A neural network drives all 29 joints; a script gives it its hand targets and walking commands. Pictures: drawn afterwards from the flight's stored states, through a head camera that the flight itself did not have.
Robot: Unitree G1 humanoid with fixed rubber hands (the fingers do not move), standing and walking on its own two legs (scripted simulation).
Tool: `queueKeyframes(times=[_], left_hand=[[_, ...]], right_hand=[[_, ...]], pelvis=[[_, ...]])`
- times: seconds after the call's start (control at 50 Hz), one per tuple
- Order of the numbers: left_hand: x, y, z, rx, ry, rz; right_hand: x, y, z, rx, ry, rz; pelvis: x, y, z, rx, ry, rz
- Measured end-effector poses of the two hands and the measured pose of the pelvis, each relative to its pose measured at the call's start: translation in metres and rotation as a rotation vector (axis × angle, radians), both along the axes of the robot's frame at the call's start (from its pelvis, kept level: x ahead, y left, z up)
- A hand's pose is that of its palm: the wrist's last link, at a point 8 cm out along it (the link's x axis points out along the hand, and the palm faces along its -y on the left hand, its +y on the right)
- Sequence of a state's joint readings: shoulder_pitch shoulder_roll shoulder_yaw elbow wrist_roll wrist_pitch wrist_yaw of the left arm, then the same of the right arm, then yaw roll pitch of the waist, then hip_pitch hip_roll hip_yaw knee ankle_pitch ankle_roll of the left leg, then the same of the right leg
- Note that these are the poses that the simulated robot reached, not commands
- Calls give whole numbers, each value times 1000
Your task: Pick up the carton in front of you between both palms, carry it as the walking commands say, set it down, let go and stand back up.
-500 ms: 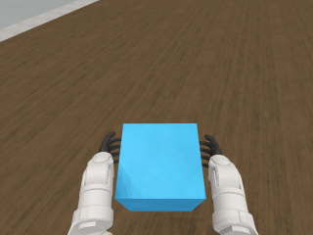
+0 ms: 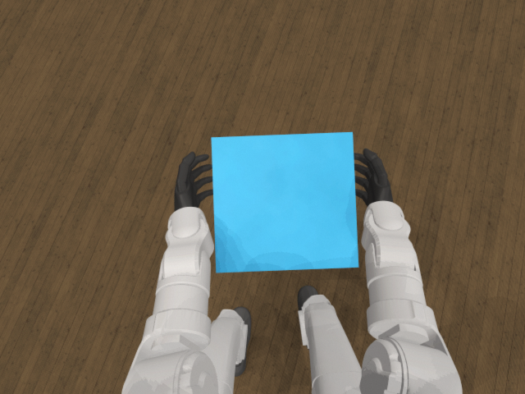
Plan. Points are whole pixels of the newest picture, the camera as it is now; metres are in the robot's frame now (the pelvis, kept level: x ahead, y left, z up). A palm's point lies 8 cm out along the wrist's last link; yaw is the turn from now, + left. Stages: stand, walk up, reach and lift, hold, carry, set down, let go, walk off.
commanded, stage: set down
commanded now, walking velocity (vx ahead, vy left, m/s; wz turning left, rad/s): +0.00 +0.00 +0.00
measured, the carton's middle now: (280, 202) +0.40 -0.03 -0.18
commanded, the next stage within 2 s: none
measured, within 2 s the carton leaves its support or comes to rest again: neither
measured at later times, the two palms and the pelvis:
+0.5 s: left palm (216, 197) +0.42 +0.09 -0.21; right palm (362, 196) +0.41 -0.20 -0.23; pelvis -0.03 -0.02 -0.14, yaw +3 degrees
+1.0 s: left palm (233, 203) +0.44 +0.08 -0.38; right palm (350, 204) +0.43 -0.21 -0.39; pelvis -0.06 -0.01 -0.26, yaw +5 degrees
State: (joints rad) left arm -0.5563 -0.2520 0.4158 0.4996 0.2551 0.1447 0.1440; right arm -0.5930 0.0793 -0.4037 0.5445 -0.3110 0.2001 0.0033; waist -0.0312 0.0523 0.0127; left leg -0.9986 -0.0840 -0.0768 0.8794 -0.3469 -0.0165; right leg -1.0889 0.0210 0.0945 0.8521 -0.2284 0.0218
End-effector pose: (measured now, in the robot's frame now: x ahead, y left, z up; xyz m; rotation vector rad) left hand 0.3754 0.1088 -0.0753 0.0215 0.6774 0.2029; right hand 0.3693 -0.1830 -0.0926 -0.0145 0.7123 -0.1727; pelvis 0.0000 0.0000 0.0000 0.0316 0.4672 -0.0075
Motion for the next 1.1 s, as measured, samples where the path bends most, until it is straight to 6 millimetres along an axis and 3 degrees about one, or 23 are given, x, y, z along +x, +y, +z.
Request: queueKeyframes(times=[0.24,0.56,1.1], left_hand=[[24,-8,-57,-32,-52,16],[46,-19,-156,-17,-21,-17],[74,-33,-330,-22,17,-57]], right_hand=[[27,-8,-56,20,-45,-25],[40,-18,-158,-12,-5,-30],[61,-35,-325,-25,41,-23]], pelvis=[[-21,-15,-73,13,192,15],[-37,-14,-160,30,308,26],[-61,-5,-280,11,349,67]])
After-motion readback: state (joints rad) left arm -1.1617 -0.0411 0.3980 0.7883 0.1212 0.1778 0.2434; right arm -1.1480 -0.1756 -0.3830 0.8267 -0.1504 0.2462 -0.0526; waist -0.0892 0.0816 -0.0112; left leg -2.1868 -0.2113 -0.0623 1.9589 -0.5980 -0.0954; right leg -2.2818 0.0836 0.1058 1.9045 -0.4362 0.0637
